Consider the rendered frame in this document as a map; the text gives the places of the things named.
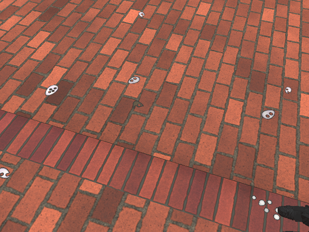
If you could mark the robot right hand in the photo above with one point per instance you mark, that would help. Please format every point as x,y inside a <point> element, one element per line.
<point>296,213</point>

